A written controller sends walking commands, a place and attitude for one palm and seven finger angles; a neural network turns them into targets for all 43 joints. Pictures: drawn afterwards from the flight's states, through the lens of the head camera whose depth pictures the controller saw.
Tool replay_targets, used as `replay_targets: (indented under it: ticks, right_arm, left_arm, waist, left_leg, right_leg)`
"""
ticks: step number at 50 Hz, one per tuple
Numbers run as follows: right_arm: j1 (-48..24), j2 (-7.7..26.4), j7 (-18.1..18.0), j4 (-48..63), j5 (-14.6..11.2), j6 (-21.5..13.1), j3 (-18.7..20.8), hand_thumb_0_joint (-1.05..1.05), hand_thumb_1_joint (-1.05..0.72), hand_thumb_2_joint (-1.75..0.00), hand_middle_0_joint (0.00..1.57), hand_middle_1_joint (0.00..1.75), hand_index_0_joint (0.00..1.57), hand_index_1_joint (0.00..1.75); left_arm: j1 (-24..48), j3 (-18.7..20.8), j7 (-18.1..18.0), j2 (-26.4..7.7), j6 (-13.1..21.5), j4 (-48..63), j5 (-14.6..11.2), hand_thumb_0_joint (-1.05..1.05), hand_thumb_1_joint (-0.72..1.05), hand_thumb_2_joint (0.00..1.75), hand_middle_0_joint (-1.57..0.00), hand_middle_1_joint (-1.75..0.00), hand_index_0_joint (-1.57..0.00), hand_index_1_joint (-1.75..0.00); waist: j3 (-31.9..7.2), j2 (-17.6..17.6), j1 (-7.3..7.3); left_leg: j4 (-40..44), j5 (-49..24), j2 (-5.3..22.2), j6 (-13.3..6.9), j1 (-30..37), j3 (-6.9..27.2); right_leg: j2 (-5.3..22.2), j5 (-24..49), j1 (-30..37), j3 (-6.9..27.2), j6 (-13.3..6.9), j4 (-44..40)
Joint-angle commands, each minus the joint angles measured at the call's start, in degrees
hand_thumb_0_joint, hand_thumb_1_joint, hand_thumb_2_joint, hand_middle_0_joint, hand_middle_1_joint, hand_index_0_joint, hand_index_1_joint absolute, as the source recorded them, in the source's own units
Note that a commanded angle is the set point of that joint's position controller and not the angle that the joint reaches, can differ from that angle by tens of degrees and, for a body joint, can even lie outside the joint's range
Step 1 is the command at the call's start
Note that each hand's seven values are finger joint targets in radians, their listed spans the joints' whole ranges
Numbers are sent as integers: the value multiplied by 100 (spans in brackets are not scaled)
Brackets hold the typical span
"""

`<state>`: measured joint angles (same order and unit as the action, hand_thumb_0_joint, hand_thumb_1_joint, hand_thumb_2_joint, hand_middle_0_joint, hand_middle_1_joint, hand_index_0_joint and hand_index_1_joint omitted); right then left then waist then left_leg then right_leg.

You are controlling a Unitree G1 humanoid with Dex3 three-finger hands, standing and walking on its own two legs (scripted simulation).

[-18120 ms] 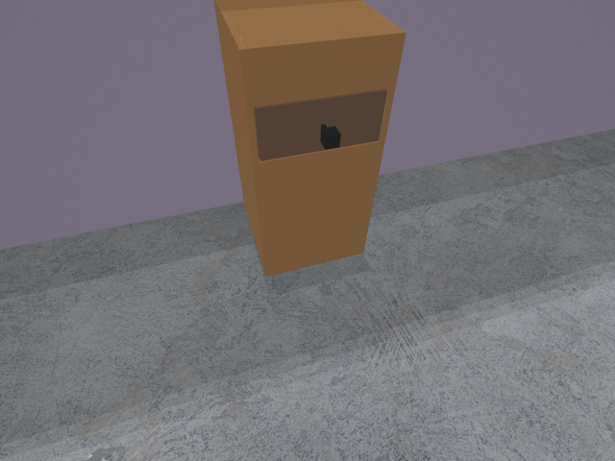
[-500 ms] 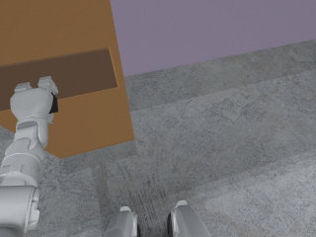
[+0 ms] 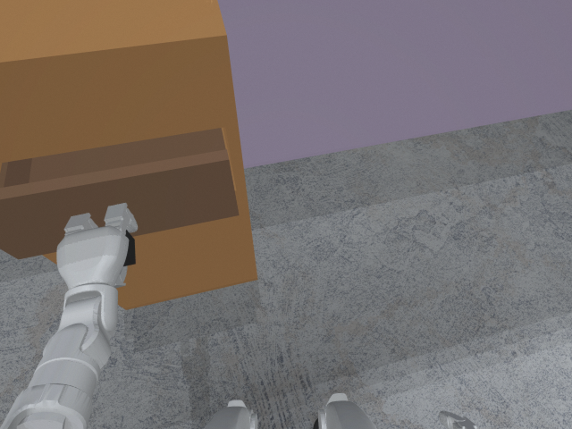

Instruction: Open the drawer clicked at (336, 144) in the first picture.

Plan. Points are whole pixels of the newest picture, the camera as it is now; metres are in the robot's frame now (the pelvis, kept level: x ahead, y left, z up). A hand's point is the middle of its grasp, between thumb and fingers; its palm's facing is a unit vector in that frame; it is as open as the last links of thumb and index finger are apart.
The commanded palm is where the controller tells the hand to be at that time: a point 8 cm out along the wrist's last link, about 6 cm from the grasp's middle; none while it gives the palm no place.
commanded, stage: pull the drawer open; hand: left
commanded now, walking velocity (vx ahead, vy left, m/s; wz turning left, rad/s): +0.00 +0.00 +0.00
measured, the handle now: (115, 236) +0.39 +0.28 -0.04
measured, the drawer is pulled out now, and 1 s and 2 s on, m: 0.06 0.18 0.30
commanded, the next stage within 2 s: none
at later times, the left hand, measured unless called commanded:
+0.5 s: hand (112, 302) +0.30 +0.26 -0.06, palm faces -0.04 -0.06 -1.00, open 8.3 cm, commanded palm +0.26 +0.26 +0.00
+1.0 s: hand (113, 346) +0.24 +0.25 -0.06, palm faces -0.04 -0.05 -1.00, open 8.3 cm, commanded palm +0.20 +0.25 +0.00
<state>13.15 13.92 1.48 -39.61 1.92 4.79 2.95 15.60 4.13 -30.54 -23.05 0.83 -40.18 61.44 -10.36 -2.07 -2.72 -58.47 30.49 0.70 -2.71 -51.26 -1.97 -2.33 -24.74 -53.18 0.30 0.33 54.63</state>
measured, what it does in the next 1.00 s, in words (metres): stands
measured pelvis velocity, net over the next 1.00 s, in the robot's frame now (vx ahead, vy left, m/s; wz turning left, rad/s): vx -0.01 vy -0.02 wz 0.02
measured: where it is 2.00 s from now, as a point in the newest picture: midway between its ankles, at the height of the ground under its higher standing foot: outside the picture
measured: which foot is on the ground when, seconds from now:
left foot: down 0.00-1.00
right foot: down 0.00-1.00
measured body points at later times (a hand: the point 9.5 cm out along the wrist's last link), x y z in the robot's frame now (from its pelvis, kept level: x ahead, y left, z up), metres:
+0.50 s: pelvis -0.01 -0.01 +0.00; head +0.08 +0.00 +0.44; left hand +0.29 +0.26 +0.00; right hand +0.12 -0.27 -0.12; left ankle -0.04 +0.08 -0.67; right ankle +0.00 -0.13 -0.67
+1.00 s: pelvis -0.01 -0.02 +0.00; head +0.06 -0.02 +0.44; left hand +0.23 +0.25 +0.00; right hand +0.15 -0.26 -0.12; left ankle -0.04 +0.08 -0.67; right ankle +0.00 -0.13 -0.67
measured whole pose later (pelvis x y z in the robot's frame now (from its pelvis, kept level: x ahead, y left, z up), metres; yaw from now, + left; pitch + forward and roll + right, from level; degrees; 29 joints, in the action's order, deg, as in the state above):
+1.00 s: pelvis -0.01 -0.02 +0.00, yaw +1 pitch +18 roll -1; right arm 8.9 13.1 0.3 -37.7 1.7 1.8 2.5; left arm -5.7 -1.0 -34.3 -18.3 -2.4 -25.1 62.2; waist -10.3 -1.5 -0.3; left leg -58.6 30.0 0.3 -1.4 -46.5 -1.5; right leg -1.9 -25.6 -49.2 -0.2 -1.1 56.9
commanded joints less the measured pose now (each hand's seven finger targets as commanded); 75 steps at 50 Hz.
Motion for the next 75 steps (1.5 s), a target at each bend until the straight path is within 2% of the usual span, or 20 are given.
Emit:
replay_targets:
  ticks: [1,11,14,16,20,23,24,26,29,30,32,38,40,42,45,48,52,62,65,75]
  right_arm:
    - [447,910,-78,469,18,-130,337,0,-90,-90,20,30,20,30]
    - [159,860,-163,560,11,-177,271,0,-90,-90,20,30,20,30]
    - [82,862,-181,581,26,-189,259,0,-90,-90,20,30,20,30]
    - [53,814,-189,632,0,-206,266,0,-90,-90,20,30,20,30]
    - [-63,803,-189,698,-19,-235,248,0,-90,-90,20,30,20,30]
    - [-101,793,-179,731,-21,-292,251,0,-90,-90,20,30,20,30]
    - [-130,810,-175,714,-10,-298,252,0,-90,-90,20,30,20,30]
    - [-122,773,-158,752,-16,-333,281,0,-90,-90,20,30,20,30]
    - [-221,790,-143,758,-6,-358,261,0,-90,-90,20,30,20,30]
    - [-235,772,-148,768,-22,-373,265,0,-90,-90,20,30,20,30]
    - [-266,760,-141,771,-9,-404,270,0,-90,-90,20,30,20,30]
    - [-364,744,-148,799,-10,-477,262,0,-90,-90,20,30,20,30]
    - [-429,734,-145,846,-13,-477,251,0,-90,-90,20,30,20,30]
    - [-445,720,-146,861,-10,-511,261,0,-90,-90,20,30,20,30]
    - [-514,707,-154,898,-17,-515,238,0,-90,-90,20,30,20,30]
    - [-561,686,-170,918,-26,-553,235,0,-90,-90,20,30,20,30]
    - [-634,666,-174,955,-20,-568,224,0,-90,-90,20,30,20,30]
    - [-833,605,-48,1175,2,-558,211,0,-90,-90,20,30,20,30]
    - [-903,613,-48,1197,24,-531,184,0,-90,-90,20,30,20,30]
    - [-1102,551,-57,1291,93,-531,143,0,-90,-90,20,30,20,30]
  left_arm:
    - [224,587,-383,-1272,-238,1166,-35,0,90,90,-40,-135,-40,-135]
    - [81,403,-418,-1086,-400,1274,23,0,90,90,-40,-135,-40,-135]
    - [-106,578,-417,-1233,-395,1325,-10,0,90,90,-40,-135,-40,-135]
    - [-337,412,-415,-1023,-406,1361,3,0,90,90,-40,-135,-40,-135]
    - [-693,487,-416,-1042,-389,1514,-35,0,90,90,-40,-135,-40,-135]
    - [-837,404,-462,-914,-391,1662,-33,0,90,90,-40,-135,-40,-135]
    - [-773,515,-491,-1034,-380,1787,-17,0,90,90,-40,-135,-40,-135]
    - [-1057,300,-535,-737,-398,1909,12,0,90,90,-40,-135,-40,-135]
    - [-1305,482,-572,-874,-426,1974,-35,0,90,90,-40,-135,-40,-135]
    - [-1251,360,-590,-775,-421,2038,-2,0,90,90,-40,-135,-40,-135]
    - [-1480,455,-634,-811,-433,2085,0,0,90,90,-40,-135,-40,-135]
    - [-1562,291,-699,-623,-480,2253,34,0,90,90,-40,-135,-40,-135]
    - [-1717,324,-726,-655,-490,2401,78,0,90,90,-40,-135,-40,-135]
    - [-1737,169,-735,-466,-509,2437,53,0,90,90,-40,-135,-40,-135]
    - [-1961,301,-731,-585,-532,2494,32,0,90,90,-40,-135,-40,-135]
    - [-1966,162,-722,-453,-535,2552,47,0,90,90,-40,-135,-40,-135]
    - [-2206,234,-742,-502,-543,2661,61,0,90,90,-40,-135,-40,-135]
    - [-3596,-42,-803,-110,-586,3444,24,0,90,90,-40,-135,-40,-135]
    - [-3686,158,-861,-285,-603,3596,58,0,90,90,-40,-135,-40,-135]
    - [-4452,193,-946,-235,-521,3907,142,0,90,90,-40,-135,-40,-135]
  waist:
    - [-2309,-295,344]
    - [-1966,-320,344]
    - [-2040,-244,446]
    - [-2060,-279,438]
    - [-1992,-213,523]
    - [-1951,-225,496]
    - [-1983,-312,508]
    - [-1999,-313,461]
    - [-1898,-163,522]
    - [-1828,-191,463]
    - [-1851,-161,530]
    - [-1628,-123,469]
    - [-1716,-266,535]
    - [-1634,-150,465]
    - [-1682,-98,548]
    - [-1502,-108,489]
    - [-1555,-78,542]
    - [-1544,-133,608]
    - [-1534,-161,629]
    - [-1334,-251,717]
  left_leg:
    - [552,-4379,67,194,1876,289]
    - [656,-3499,-53,197,1644,230]
    - [677,-3356,-88,182,1551,209]
    - [677,-3365,-99,184,1616,182]
    - [733,-3166,-118,173,1523,161]
    - [748,-3079,-111,173,1547,169]
    - [741,-3204,-88,183,1598,211]
    - [706,-3362,-71,188,1742,200]
    - [740,-3071,-104,183,1546,182]
    - [742,-2955,-105,179,1565,178]
    - [743,-2912,-122,177,1550,167]
    - [758,-2555,-141,183,1487,188]
    - [766,-2639,-138,192,1580,206]
    - [746,-2555,-142,186,1589,197]
    - [739,-2516,-173,172,1521,170]
    - [748,-2368,-182,178,1507,176]
    - [735,-2362,-194,173,1526,156]
    - [669,-2878,-129,190,1751,178]
    - [650,-2791,-132,187,1688,185]
    - [580,-2539,-153,207,1576,197]
  right_leg:
    - [-36,2939,1617,-256,-238,-235]
    - [-32,2505,1580,-267,-276,-287]
    - [-30,2531,1761,-233,-298,-289]
    - [-29,2585,1772,-217,-288,-311]
    - [-26,2516,1875,-198,-294,-330]
    - [-34,2400,1802,-216,-298,-347]
    - [-34,2411,1768,-231,-319,-306]
    - [-33,2462,1700,-247,-302,-318]
    - [-32,2439,1820,-217,-315,-329]
    - [-25,2360,1735,-215,-306,-338]
    - [-27,2327,1773,-208,-315,-326]
    - [-21,2032,1611,-234,-323,-337]
    - [-15,1990,1598,-239,-342,-302]
    - [-15,1966,1540,-256,-326,-346]
    - [-6,2052,1689,-213,-334,-329]
    - [-9,1933,1582,-214,-330,-368]
    - [-6,1952,1634,-199,-334,-362]
    - [2,2322,1664,-223,-347,-294]
    - [10,2359,1667,-173,-361,-252]
    - [15,2130,1505,-164,-392,-153]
